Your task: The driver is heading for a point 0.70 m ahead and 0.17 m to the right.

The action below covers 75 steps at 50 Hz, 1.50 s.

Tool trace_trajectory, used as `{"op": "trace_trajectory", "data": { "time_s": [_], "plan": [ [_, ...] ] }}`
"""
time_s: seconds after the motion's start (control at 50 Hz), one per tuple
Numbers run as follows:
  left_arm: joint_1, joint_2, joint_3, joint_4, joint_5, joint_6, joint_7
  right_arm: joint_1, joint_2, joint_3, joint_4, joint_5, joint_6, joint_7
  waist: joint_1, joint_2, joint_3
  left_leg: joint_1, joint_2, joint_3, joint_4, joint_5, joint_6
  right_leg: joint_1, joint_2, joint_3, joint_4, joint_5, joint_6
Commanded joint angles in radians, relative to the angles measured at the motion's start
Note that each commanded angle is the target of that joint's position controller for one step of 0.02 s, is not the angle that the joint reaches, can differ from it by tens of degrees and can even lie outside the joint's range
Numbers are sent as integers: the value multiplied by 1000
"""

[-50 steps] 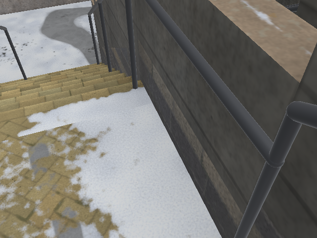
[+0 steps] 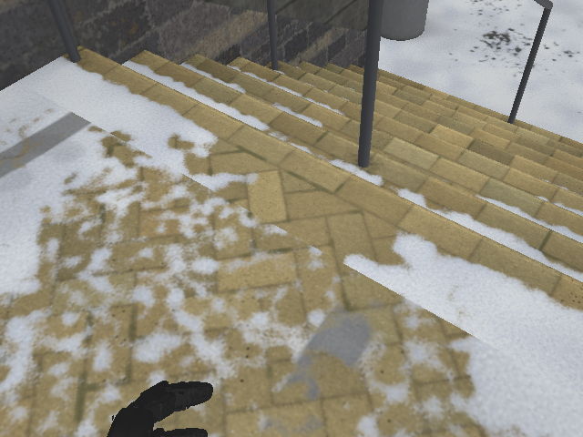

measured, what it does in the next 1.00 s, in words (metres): walks ahead, turning right: right foot, then left foot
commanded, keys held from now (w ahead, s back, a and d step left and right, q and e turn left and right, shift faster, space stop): w+e+shift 0.56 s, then shift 0.44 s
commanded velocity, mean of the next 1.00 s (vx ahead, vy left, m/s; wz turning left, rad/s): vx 0.76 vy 0.00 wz -0.42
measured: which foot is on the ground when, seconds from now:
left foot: down 0.00-0.04, up 0.06-0.38, down 0.40-0.78, up 0.80-1.00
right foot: up 0.00-0.02, down 0.04-0.42, up 0.44-0.76, down 0.78-1.00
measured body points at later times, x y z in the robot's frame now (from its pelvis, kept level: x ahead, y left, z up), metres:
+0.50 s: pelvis +0.44 -0.04 +0.03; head +0.45 -0.03 +0.47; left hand +0.51 +0.23 -0.11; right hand +0.56 -0.32 -0.05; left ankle +0.48 +0.07 -0.70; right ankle +0.26 -0.14 -0.61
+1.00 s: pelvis +0.75 -0.14 +0.03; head +0.79 -0.17 +0.48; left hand +0.94 +0.02 -0.10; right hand +0.73 -0.41 -0.10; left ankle +0.85 -0.02 -0.63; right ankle +0.79 -0.22 -0.70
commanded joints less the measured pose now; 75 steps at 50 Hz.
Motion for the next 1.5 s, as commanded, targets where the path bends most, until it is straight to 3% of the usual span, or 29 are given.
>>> {"op": "trace_trajectory", "data": {
  "time_s": [0.02, 0.04, 0.06, 0.08, 0.12, 0.16, 0.22, 0.28, 0.3, 0.38, 0.4, 0.42, 0.44, 0.46, 0.5, 0.6, 0.68, 0.76, 0.78, 0.8, 0.82, 0.84, 0.9, 1.02, 1.14, 1.18, 1.22, 1.3, 1.5],
  "plan": [
    [509, 205, 98, 142, -14, 18, 1, -47, -201, -46, -59, 5, -21, 28, 209, -22, -139, -299, 119, -17, 149, 971, 79, 698, 161, -264, -152, 23, -44],
    [707, 264, 128, 191, -7, 23, 0, -122, -171, -44, -83, 5, -32, 40, 320, -43, -218, -318, 94, 16, 521, 994, 31, 795, 96, -125, -197, -115, -101],
    [706, 302, 137, 216, 6, 23, -2, -148, 5, -20, -125, -1, -35, 55, 236, -374, -200, -537, -73, 52, 972, 206, -18, 793, -128, 455, -403, -276, -200],
    [474, 283, 129, 151, 5, 26, -15, -3, 12, -7, -173, -25, -36, 54, 57, -419, -127, -741, 12, -6, 957, 142, 4, 780, -225, 941, -713, -826, -284],
    [330, 196, 122, 107, 7, 15, -14, -168, -64, -17, -175, -69, -26, 36, 54, -105, 108, -737, 160, 23, 783, 175, -22, 489, -183, 719, -656, -732, -298],
    [413, 203, 118, 181, 11, 10, 9, -287, -49, -8, -220, -74, -6, 22, 37, -164, 129, -670, 208, 9, 597, 113, -56, 390, -49, 452, -583, -462, -269],
    [460, 150, 107, 220, -2, -7, 10, -389, -28, 18, -272, -32, -10, 38, 33, -196, 43, -559, 211, 24, 342, 210, -86, 367, 10, 347, -637, -322, -310],
    [420, 243, 139, 159, -2, -13, -7, -457, -11, 38, -300, -32, -38, 47, 21, -140, 27, -289, 182, 106, 36, 362, -147, 238, 14, 253, -695, -28, -306],
    [444, 244, 137, 160, -34, -17, -8, -441, -10, 34, -293, -19, -37, 35, 13, -123, 49, -207, 158, 133, -4, 392, -164, 215, -4, 250, -705, 66, -294],
    [412, 338, 160, 133, -35, -23, -22, -195, -142, -19, -205, -23, -39, 6, -116, -56, -99, 154, 123, 130, -176, 385, -153, 299, 53, 195, -430, 295, -226],
    [392, 317, 160, 110, -26, -27, -34, 6, -186, -39, -178, -28, -45, -18, -212, -17, -213, 368, 201, 73, -167, 278, -129, 202, 110, 133, -123, 357, -204],
    [380, 184, 130, 68, -6, -38, -32, 168, -261, -50, -159, -51, -49, -40, -235, 200, -341, 523, 446, -187, -220, -64, -135, 72, 154, 94, 209, -144, -206],
    [460, 122, 114, 8, -66, -32, -28, 78, -290, -48, -188, -65, -51, -41, -116, 419, -347, 485, 609, -722, -508, -326, -83, -117, 202, 33, 432, -297, -202],
    [474, 153, 108, 32, -50, -11, -19, -72, -209, -38, -204, -71, -51, -38, -37, 285, -168, 339, 606, -716, -515, -314, -29, -206, 121, 20, 537, -196, -208],
    [357, 170, 108, 29, -6, 17, -43, -108, -88, -12, -194, -62, -64, -20, -37, 37, -19, 159, 523, -372, -492, -12, -13, -195, 47, -15, 491, -107, -189],
    [166, 139, 92, -88, 19, 63, -70, 43, -24, 15, -87, -26, -97, -19, -8, 71, 28, 188, 428, 30, -445, 934, -50, -278, 36, -70, 416, -101, -157],
    [109, 129, 54, -124, 19, 38, -90, -65, -90, 11, -94, -17, -106, -35, 59, 32, 70, -74, 310, 258, -497, 1098, -80, 130, 141, -212, -136, 182, -133],
    [486, 234, 89, 15, 47, 33, -73, -59, -192, -1, -107, 16, -90, -41, 228, 78, -147, -110, 340, 272, 1, 1280, -92, 702, 206, -155, -303, 377, -215],
    [520, 284, 100, 40, 57, 26, -54, -41, -179, -3, -111, 27, -79, -43, 237, -11, -164, -189, 227, 297, 337, 721, -114, 795, 109, -70, -392, 635, -252],
    [476, 379, 114, 14, 47, 22, -38, 106, -72, 17, -137, 10, -60, -44, 108, -277, -322, -375, 128, 251, 793, -153, -129, 1026, -179, 166, -140, 1579, -300],
    [522, 379, 123, -21, -2, 19, -35, 219, -117, 18, -143, 53, -49, -48, 142, -220, -620, -482, 96, -24, 946, -102, -120, 1207, -375, 401, -162, 1688, -456],
    [423, 339, 120, -47, -30, 34, -21, 151, -146, 20, -148, 30, -39, -53, 123, -88, -552, -481, 155, -14, 893, 35, -122, 1048, -306, 369, -267, 1348, -437],
    [291, 202, 67, -33, -18, 38, -2, 62, -106, 27, -149, -40, 4, -39, 2, 27, -144, -458, 232, 51, 616, 80, -143, 578, -146, 197, -433, 980, -365],
    [267, 198, 58, 2, 0, 12, -20, 39, -21, 36, -146, -20, 56, -39, -57, -70, -166, -199, 211, 98, 223, 313, -134, 325, -26, -33, -511, 894, -288],
    [279, 192, 56, 8, 3, 49, -26, -97, -29, 42, -163, -20, 68, -44, -14, -108, -72, -73, 198, 105, -61, 388, -123, 245, -44, 48, -557, 237, -257],
    [307, 176, 49, 15, 6, 64, -13, -84, -29, 51, -159, -33, 55, -43, -11, -60, -40, 10, 227, 66, -260, 419, -101, 213, -9, 76, -515, -1, -192],
    [470, 119, 39, 29, -14, 79, -7, -155, -126, 38, -182, -26, 47, -51, 103, 171, -47, -78, 433, -148, -369, 524, -15, 283, 139, -26, -432, -197, -124],
    [356, 178, 51, 42, -6, 102, -7, -184, -61, 55, -175, -12, 43, -45, 59, 112, -7, -270, 302, -85, -473, 141, -78, 480, 98, -16, -454, -44, -92],
    [346, 166, 47, 97, -11, 87, 9, -141, -65, 43, -144, -15, 44, -42, 25, 2, -32, -131, 281, -51, -424, 295, -51, 406, 76, -7, -472, -28, -85]
  ]
}}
